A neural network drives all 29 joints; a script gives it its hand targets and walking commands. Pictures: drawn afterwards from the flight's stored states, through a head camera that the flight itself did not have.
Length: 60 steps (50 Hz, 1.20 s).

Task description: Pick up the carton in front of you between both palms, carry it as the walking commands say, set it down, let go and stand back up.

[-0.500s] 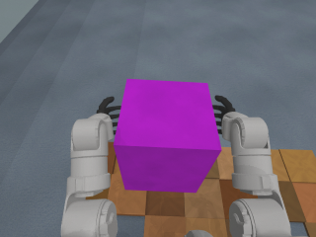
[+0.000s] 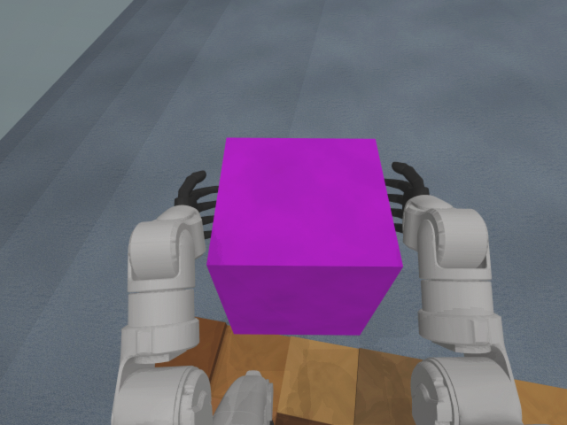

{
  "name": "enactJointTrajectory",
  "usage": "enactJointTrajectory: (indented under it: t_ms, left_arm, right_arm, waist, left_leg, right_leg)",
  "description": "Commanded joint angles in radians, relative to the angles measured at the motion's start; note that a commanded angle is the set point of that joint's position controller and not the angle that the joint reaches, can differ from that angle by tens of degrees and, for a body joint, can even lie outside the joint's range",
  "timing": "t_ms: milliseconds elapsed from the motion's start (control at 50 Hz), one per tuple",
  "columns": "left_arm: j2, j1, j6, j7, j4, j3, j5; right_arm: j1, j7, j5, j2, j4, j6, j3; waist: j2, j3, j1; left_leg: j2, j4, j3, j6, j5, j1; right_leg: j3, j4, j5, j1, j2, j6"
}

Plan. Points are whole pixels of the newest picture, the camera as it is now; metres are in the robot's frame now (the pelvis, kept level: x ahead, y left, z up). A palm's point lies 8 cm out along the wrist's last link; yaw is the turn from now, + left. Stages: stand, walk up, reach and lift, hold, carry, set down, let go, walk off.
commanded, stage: carry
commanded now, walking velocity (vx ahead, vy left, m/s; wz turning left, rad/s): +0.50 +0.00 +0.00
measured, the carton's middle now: (298, 244) +0.37 +0.03 +0.01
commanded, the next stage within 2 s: none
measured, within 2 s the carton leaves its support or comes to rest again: neither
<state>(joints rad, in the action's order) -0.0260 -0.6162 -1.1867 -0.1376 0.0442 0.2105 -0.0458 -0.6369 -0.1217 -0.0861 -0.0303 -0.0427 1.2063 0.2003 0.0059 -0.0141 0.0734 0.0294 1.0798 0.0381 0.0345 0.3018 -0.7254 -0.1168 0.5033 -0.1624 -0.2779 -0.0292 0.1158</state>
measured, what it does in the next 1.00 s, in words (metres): goes down: left foot, then right foot 0.04 m lower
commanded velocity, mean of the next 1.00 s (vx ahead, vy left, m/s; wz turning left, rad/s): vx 0.50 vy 0.00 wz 0.00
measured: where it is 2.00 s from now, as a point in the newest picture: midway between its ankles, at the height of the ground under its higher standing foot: (313, 167)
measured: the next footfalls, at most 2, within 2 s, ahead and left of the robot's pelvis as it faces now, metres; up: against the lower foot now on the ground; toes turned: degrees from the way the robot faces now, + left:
left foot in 0.18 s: +0.34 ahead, +0.09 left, +0.01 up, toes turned +7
right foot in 0.68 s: +0.61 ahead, -0.10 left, -0.03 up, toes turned -6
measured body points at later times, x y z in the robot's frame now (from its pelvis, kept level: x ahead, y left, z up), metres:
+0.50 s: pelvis +0.32 +0.03 +0.00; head +0.38 +0.03 +0.45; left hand +0.71 +0.14 +0.10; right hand +0.68 -0.16 +0.10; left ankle +0.30 +0.08 -0.73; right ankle +0.41 -0.12 -0.69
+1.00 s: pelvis +0.63 -0.03 -0.04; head +0.67 -0.04 +0.41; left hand +0.99 +0.13 +0.05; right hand +1.00 -0.17 +0.05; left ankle +0.75 +0.11 -0.72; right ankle +0.57 -0.10 -0.77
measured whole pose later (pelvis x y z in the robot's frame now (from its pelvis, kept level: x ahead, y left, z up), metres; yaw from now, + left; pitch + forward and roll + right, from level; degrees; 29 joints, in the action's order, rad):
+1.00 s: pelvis +0.63 -0.03 -0.04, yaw -1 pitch +5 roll +0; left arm -0.03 -0.59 -1.20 -0.14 0.05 0.19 -0.06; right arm -0.60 -0.13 -0.07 -0.02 -0.04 1.23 0.18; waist -0.01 0.02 0.05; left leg 0.07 0.89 0.04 0.01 0.23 -0.73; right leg -0.11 0.49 -0.36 -0.23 -0.02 0.07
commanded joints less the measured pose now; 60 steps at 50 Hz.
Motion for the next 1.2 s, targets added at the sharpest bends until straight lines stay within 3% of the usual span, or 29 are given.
enactJointTrajectory:
  t_ms: [0, 100, 140, 160, 180, 200, 240, 280, 320, 380, 460, 580, 620, 660, 680, 700, 720, 740, 760, 800, 840, 920, 1020, 1060, 1100, 1120, 1140, 1160, 1180]
  left_arm:
    - [-1.112, -0.805, 0.015, 0.274, -0.179, -0.722, 0.519]
    - [-1.071, -0.706, 0.009, 0.281, -0.063, -0.704, 0.484]
    - [-1.07, -0.695, 0.009, 0.287, -0.014, -0.69, 0.472]
    - [-1.072, -0.696, 0.012, 0.289, 0.011, -0.682, 0.459]
    - [-1.11, -0.692, 0.008, 0.29, 0.038, -0.664, 0.443]
    - [-1.076, -0.663, 0.003, 0.287, 0.061, -0.642, 0.42]
    - [-1.111, -0.741, 0.016, 0.275, -0.008, -0.636, 0.427]
    - [-1.114, -0.76, 0.028, 0.25, -0.062, -0.622, 0.406]
    - [-1.102, -0.735, 0.032, 0.225, -0.094, -0.621, 0.385]
    - [-1.068, -0.683, 0.037, 0.195, -0.122, -0.627, 0.343]
    - [-1.021, -0.659, 0.032, 0.183, -0.142, -0.661, 0.321]
    - [-0.981, -0.638, -0.011, 0.219, -0.06, -0.659, 0.334]
    - [-0.986, -0.635, -0.026, 0.235, -0.023, -0.639, 0.342]
    - [-0.996, -0.606, -0.037, 0.25, 0.016, -0.609, 0.339]
    - [-0.995, -0.577, -0.041, 0.26, 0.037, -0.585, 0.335]
    - [-0.972, -0.6, -0.044, 0.263, 0.058, -0.565, 0.337]
    - [-0.975, -0.604, -0.042, 0.263, 0.058, -0.566, 0.346]
    - [-1.02, -0.622, -0.04, 0.268, 0.029, -0.58, 0.367]
    - [-1.059, -0.668, -0.039, 0.274, -0.015, -0.597, 0.391]
    - [-1.109, -0.756, -0.033, 0.279, -0.104, -0.637, 0.443]
    - [-1.135, -0.773, -0.024, 0.278, -0.142, -0.662, 0.473]
    - [-1.116, -0.756, 0.003, 0.272, -0.149, -0.696, 0.487]
    - [-1.075, -0.753, 0.018, 0.261, -0.135, -0.712, 0.485]
    - [-1.065, -0.727, 0.014, 0.258, -0.103, -0.705, 0.473]
    - [-1.067, -0.699, 0.008, 0.258, -0.061, -0.696, 0.46]
    - [-1.063, -0.69, 0.007, 0.26, -0.045, -0.691, 0.447]
    - [-1.09, -0.681, 0.0, 0.262, -0.014, -0.685, 0.438]
    - [-1.077, -0.679, -0.002, 0.263, 0.004, -0.669, 0.425]
    - [-1.107, -0.709, 0.004, 0.262, 0.003, -0.671, 0.428]
  right_arm:
    - [-0.677, 0.167, 0.373, -1.04, 0.127, -0.048, -0.634]
    - [-0.596, 0.184, 0.332, -0.974, 0.049, -0.029, -0.623]
    - [-0.574, 0.2, 0.331, -0.971, -0.004, -0.027, -0.609]
    - [-0.569, 0.211, 0.338, -0.974, -0.017, -0.029, -0.604]
    - [-0.59, 0.218, 0.339, -0.961, -0.037, -0.034, -0.594]
    - [-0.538, 0.225, 0.375, -1.003, -0.087, -0.038, -0.602]
    - [-0.665, 0.238, 0.443, -1.087, 0.029, -0.056, -0.654]
    - [-0.806, 0.245, 0.516, -1.158, 0.132, -0.063, -0.701]
    - [-0.848, 0.248, 0.565, -1.18, 0.178, -0.064, -0.726]
    - [-0.812, 0.254, 0.577, -1.159, 0.185, -0.059, -0.731]
    - [-0.745, 0.257, 0.554, -1.099, 0.17, -0.048, -0.722]
    - [-0.628, 0.26, 0.479, -1.033, 0.027, -0.025, -0.667]
    - [-0.622, 0.261, 0.469, -1.035, 0.002, -0.016, -0.653]
    - [-0.62, 0.263, 0.463, -1.049, -0.022, -0.006, -0.64]
    - [-0.634, 0.263, 0.46, -1.046, -0.024, -0.003, -0.63]
    - [-0.646, 0.263, 0.46, -1.08, -0.038, 0.011, -0.627]
    - [-0.67, 0.259, 0.463, -1.084, -0.028, 0.019, -0.62]
    - [-0.707, 0.252, 0.466, -1.089, 0.005, 0.02, -0.625]
    - [-0.738, 0.245, 0.468, -1.103, 0.03, 0.018, -0.632]
    - [-0.742, 0.229, 0.471, -1.133, 0.075, 0.01, -0.634]
    - [-0.717, 0.213, 0.463, -1.139, 0.096, 0.001, -0.64]
    - [-0.695, 0.192, 0.443, -1.108, 0.112, -0.025, -0.661]
    - [-0.684, 0.186, 0.423, -1.042, 0.107, -0.038, -0.657]
    - [-0.656, 0.19, 0.408, -1.015, 0.084, -0.029, -0.638]
    - [-0.608, 0.201, 0.395, -0.997, 0.036, -0.023, -0.615]
    - [-0.593, 0.211, 0.395, -0.987, 0.022, -0.021, -0.604]
    - [-0.613, 0.216, 0.382, -0.966, -0.01, -0.023, -0.59]
    - [-0.572, 0.224, 0.399, -1.004, -0.049, -0.028, -0.596]
    - [-0.607, 0.233, 0.413, -1.036, -0.012, -0.036, -0.61]
  waist:
    - [0.072, 0.462, 0.012]
    - [0.097, 0.405, 0.005]
    - [0.11, 0.486, -0.115]
    - [0.047, 0.53, -0.143]
    - [-0.233, 0.657, -0.138]
    - [-0.227, 0.738, -0.182]
    - [-0.065, 0.615, -0.158]
    - [-0.009, 0.568, -0.134]
    - [-0.047, 0.554, -0.126]
    - [-0.088, 0.544, -0.131]
    - [-0.11, 0.542, -0.15]
    - [-0.111, 0.403, -0.17]
    - [-0.12, 0.379, -0.149]
    - [-0.052, 0.437, -0.071]
    - [0.047, 0.472, -0.03]
    - [0.261, 0.499, -0.064]
    - [0.337, 0.526, -0.007]
    - [0.253, 0.481, -0.004]
    - [0.136, 0.449, -0.017]
    - [0.075, 0.444, -0.029]
    - [0.086, 0.463, -0.044]
    - [0.103, 0.454, -0.016]
    - [0.116, 0.433, 0.008]
    - [0.129, 0.44, -0.017]
    - [0.086, 0.544, -0.111]
    - [0.001, 0.606, -0.133]
    - [-0.248, 0.715, -0.119]
    - [-0.281, 0.701, -0.144]
    - [-0.236, 0.639, -0.142]
  left_leg:
    - [0.002, -0.127, 0.03, 0.004, -0.087, -0.152]
    - [-0.103, -0.55, 0.171, 0.052, -0.437, 0.22]
    - [-0.112, -0.647, 0.193, 0.065, -0.518, 0.599]
    - [0.0, -0.609, 0.066, 0.079, -0.568, 0.798]
    - [0.379, -0.525, -0.434, 0.294, -0.835, 1.191]
    - [0.383, -0.582, -0.574, 0.343, -0.566, 1.221]
    - [0.303, -0.638, -0.463, 0.244, -0.426, 1.02]
    - [0.269, -0.691, -0.377, 0.197, -0.318, 0.846]
    - [0.247, -0.723, -0.323, 0.185, -0.236, 0.78]
    - [0.244, -0.741, -0.238, 0.198, -0.371, 0.783]
    - [0.188, -0.669, -0.131, 0.164, -0.548, 0.897]
    - [0.142, -0.598, -0.061, 0.12, -0.5, 0.894]
    - [0.139, -0.524, -0.025, 0.087, -0.531, 0.824]
    - [0.092, -0.282, 0.056, 0.007, -0.471, 0.632]
    - [0.053, -0.089, 0.057, -0.029, -0.122, 0.398]
    - [-0.027, 0.095, 0.028, -0.051, 0.299, 0.141]
    - [-0.074, 0.259, 0.002, -0.045, 0.307, -0.066]
    - [-0.023, 0.284, -0.032, -0.018, 0.262, -0.119]
    - [-0.001, 0.245, -0.041, -0.011, 0.197, -0.099]
    - [0.044, 0.17, -0.052, -0.018, 0.113, -0.053]
    - [0.05, 0.101, -0.034, -0.029, 0.04, -0.026]
    - [0.042, -0.123, 0.01, -0.037, -0.03, -0.065]
    - [-0.026, -0.416, 0.089, 0.01, -0.24, 0.061]
    - [-0.06, -0.539, 0.12, 0.039, -0.283, 0.201]
    - [-0.074, -0.652, 0.162, 0.049, -0.343, 0.6]
    - [0.1, -0.593, -0.06, 0.067, -0.34, 0.841]
    - [0.388, -0.592, -0.514, 0.227, -0.468, 1.131]
    - [0.375, -0.656, -0.645, 0.286, -0.381, 1.164]
    - [0.333, -0.655, -0.552, 0.252, -0.397, 1.111]
  right_leg:
    - [0.294, -0.07, 0.582, 0.475, 0.265, 0.105]
    - [0.119, -0.01, 0.732, 0.325, 0.151, 0.022]
    - [0.029, 0.212, 0.803, 0.216, 0.137, -0.036]
    - [0.033, 0.392, 0.504, 0.059, 0.105, -0.054]
    - [0.103, 0.793, -0.37, -0.362, -0.034, -0.13]
    - [0.197, 0.995, -0.392, -0.464, -0.031, -0.107]
    - [0.182, 0.886, -0.264, -0.502, 0.031, -0.073]
    - [0.172, 0.773, -0.213, -0.42, 0.066, -0.077]
    - [0.152, 0.65, -0.214, -0.38, 0.081, -0.088]
    - [0.104, 0.416, -0.217, -0.369, 0.077, -0.112]
    - [0.084, 0.283, 0.076, -0.414, 0.077, -0.102]
    - [0.041, -0.045, 0.26, -0.342, 0.052, -0.096]
    - [0.011, -0.114, 0.278, -0.202, 0.048, -0.069]
    - [-0.036, -0.137, 0.274, 0.168, 0.043, -0.061]
    - [0.112, -0.032, 0.356, 0.39, 0.172, -0.063]
    - [0.406, 0.069, 0.578, 0.587, 0.366, 0.021]
    - [0.619, -0.046, 0.237, 0.655, 0.433, 0.155]
    - [0.614, -0.105, 0.037, 0.561, 0.402, 0.156]
    - [0.551, -0.129, 0.026, 0.466, 0.36, 0.126]
    - [0.45, -0.142, 0.129, 0.354, 0.347, 0.112]
    - [0.353, -0.141, 0.144, 0.317, 0.304, 0.105]
    - [0.263, -0.119, 0.293, 0.358, 0.268, 0.12]
    - [0.154, -0.055, 0.561, 0.39, 0.214, 0.061]
    - [0.112, 0.007, 0.686, 0.386, 0.204, 0.018]
    - [0.018, 0.25, 0.664, 0.263, 0.161, -0.055]
    - [0.044, 0.432, 0.315, 0.053, 0.139, -0.082]
    - [0.075, 0.682, -0.304, -0.269, 0.005, -0.119]
    - [0.13, 0.84, -0.385, -0.433, -0.032, -0.111]
    - [0.142, 0.864, -0.349, -0.498, 0.013, -0.092]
